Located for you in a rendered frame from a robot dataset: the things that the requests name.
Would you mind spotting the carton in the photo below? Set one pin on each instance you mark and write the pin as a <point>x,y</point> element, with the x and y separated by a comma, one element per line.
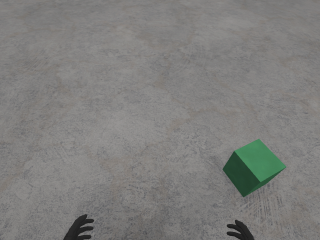
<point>252,166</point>

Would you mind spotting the right robot hand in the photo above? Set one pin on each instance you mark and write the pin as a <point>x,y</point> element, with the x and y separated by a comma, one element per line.
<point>244,234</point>

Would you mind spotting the left robot hand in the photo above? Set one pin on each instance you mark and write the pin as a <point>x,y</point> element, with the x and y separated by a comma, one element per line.
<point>76,229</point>

